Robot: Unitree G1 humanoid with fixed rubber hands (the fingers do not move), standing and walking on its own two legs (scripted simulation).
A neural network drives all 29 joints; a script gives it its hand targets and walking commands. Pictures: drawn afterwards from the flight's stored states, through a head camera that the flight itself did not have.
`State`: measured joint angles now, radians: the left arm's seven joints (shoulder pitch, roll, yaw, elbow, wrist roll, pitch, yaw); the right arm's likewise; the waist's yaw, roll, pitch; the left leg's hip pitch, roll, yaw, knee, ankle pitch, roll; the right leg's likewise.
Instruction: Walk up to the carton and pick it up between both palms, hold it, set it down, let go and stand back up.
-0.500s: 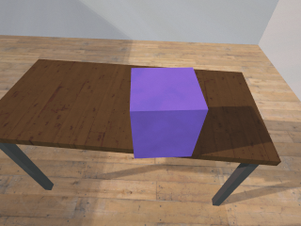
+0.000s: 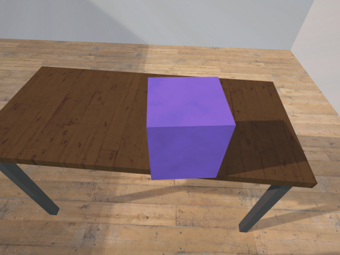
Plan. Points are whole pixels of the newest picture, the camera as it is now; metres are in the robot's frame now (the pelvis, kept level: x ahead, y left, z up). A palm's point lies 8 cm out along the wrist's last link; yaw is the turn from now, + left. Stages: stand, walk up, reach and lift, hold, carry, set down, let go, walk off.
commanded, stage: stand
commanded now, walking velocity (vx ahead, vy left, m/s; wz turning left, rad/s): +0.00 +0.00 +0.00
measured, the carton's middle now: (183, 129) +0.46 -0.03 +0.00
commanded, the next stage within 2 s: none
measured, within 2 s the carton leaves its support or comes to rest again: neither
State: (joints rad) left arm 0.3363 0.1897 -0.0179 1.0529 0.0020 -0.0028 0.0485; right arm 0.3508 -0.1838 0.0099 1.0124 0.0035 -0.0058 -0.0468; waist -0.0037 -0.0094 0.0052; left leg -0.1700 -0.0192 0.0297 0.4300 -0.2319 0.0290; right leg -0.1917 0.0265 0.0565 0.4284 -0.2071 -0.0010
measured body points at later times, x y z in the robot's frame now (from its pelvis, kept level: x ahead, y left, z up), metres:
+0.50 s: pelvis +0.00 +0.00 +0.00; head +0.00 +0.00 +0.45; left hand -0.01 +0.23 -0.16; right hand +0.01 -0.24 -0.15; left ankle +0.00 +0.10 -0.74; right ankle +0.02 -0.12 -0.74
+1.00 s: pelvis +0.01 -0.01 +0.00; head +0.01 -0.01 +0.45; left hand +0.00 +0.22 -0.16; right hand +0.00 -0.25 -0.15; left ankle +0.00 +0.10 -0.74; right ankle +0.02 -0.12 -0.74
